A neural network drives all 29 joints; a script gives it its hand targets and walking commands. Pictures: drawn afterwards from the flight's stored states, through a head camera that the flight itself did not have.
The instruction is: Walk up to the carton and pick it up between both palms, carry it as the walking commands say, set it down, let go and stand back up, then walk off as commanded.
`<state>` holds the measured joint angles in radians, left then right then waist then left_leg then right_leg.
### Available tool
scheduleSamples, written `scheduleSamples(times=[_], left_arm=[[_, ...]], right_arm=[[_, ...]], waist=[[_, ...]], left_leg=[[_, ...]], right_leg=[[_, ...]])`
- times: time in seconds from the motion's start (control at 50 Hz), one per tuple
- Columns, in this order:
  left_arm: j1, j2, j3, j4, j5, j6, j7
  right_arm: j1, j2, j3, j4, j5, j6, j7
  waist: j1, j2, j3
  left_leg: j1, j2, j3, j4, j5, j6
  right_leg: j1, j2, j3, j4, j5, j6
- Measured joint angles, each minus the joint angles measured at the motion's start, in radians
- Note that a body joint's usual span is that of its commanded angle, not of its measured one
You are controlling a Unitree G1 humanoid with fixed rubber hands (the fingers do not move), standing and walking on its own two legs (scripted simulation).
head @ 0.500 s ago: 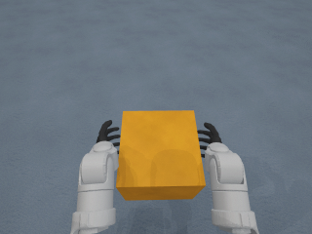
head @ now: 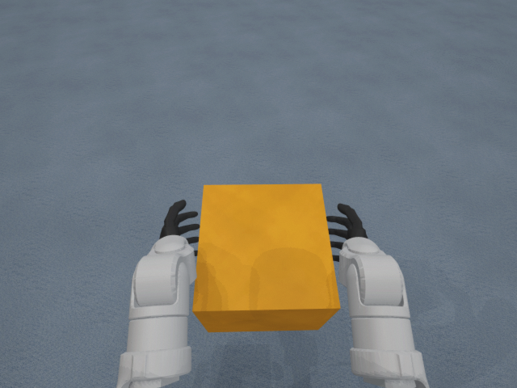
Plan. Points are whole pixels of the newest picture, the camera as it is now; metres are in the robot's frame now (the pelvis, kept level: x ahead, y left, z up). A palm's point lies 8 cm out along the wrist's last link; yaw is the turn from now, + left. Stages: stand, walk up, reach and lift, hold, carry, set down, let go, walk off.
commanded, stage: carry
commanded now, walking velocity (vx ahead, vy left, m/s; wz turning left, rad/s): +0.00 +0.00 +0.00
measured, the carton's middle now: (263, 260) +0.33 +0.01 -0.01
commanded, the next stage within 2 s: none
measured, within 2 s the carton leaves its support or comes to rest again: neither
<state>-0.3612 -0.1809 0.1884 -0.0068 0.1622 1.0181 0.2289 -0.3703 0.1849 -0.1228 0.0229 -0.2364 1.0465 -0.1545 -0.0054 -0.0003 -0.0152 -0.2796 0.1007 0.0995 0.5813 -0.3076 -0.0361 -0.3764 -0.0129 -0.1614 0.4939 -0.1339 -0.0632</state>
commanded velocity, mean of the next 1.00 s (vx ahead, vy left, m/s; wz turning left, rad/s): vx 0.00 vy -0.14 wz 0.42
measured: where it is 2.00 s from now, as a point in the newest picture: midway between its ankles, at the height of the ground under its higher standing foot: outside the picture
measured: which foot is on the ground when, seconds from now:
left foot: down 0.00-1.00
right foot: down 0.00-0.90, up 0.92-1.00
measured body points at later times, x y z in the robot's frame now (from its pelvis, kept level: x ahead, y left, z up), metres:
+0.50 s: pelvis +0.00 +0.00 +0.00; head +0.00 +0.00 +0.45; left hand +0.31 +0.15 +0.08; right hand +0.31 -0.13 +0.08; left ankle +0.00 +0.14 -0.73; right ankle +0.08 -0.09 -0.73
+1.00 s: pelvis +0.00 +0.00 +0.00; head -0.01 +0.03 +0.45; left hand +0.27 +0.21 +0.07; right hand +0.32 -0.07 +0.08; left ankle -0.01 +0.12 -0.73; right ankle +0.04 -0.11 -0.69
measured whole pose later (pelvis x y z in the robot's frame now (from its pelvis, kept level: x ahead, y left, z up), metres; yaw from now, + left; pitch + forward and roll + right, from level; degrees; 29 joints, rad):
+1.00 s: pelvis +0.00 +0.00 +0.00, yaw +12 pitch +1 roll -4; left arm -0.36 -0.18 0.18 -0.12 0.16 1.23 0.23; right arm -0.37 0.18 -0.12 -0.10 -0.15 1.26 -0.22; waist -0.02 0.02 -0.03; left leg -0.36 0.10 0.01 0.68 -0.34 0.00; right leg -0.46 -0.07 -0.24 0.91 -0.41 -0.02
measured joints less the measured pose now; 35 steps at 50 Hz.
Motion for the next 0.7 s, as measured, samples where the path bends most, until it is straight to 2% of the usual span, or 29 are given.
scheduleSamples(times=[0.34,0.44,0.58,0.7], left_arm=[[0.003,0.001,0.0,0.006,0.0,-0.006,-0.005],[0.003,0.0,-0.009,-0.091,0.0,0.086,-0.005],[0.003,0.001,-0.01,-0.113,0.0,0.182,-0.003],[0.002,0.0,-0.01,-0.114,0.0,0.204,-0.002]], right_arm=[[0.005,-0.002,0.0,0.003,0.0,-0.007,0.005],[0.006,-0.002,0.005,-0.083,0.07,0.076,-0.043],[0.006,-0.002,0.005,-0.1,0.075,0.171,-0.051],[0.006,-0.002,0.006,-0.106,0.075,0.201,-0.056]], waist=[[0.0,0.0,-0.004],[0.0,0.0,-0.005],[0.0,0.001,-0.012],[-0.005,0.0,-0.012]], left_leg=[[0.001,0.0,0.0,0.0,0.0,0.0],[0.002,0.0,0.0,0.0,0.0,-0.002],[0.011,0.0,-0.001,0.0,0.0,-0.009],[0.003,0.0,-0.006,0.009,-0.002,-0.002]], right_leg=[[0.0,0.0,0.0,0.001,-0.001,0.0],[0.0,-0.001,0.0,0.005,-0.003,0.0],[-0.001,-0.002,0.0,0.026,-0.017,0.0],[-0.004,-0.01,-0.013,0.041,-0.031,-0.009]])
